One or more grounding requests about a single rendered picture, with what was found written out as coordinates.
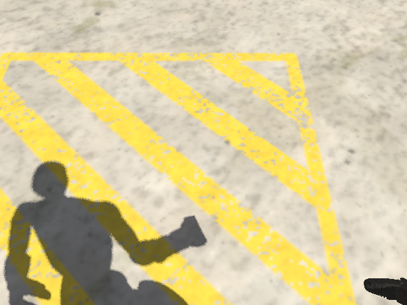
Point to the robot right hand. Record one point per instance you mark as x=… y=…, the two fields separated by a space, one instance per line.
x=390 y=288

